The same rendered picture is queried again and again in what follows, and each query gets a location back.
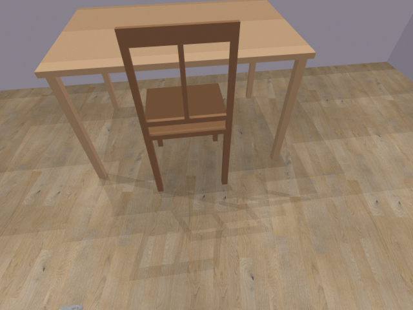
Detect chair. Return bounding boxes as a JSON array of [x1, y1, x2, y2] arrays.
[[114, 20, 240, 192]]

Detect table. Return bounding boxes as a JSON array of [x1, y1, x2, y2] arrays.
[[34, 0, 316, 179]]

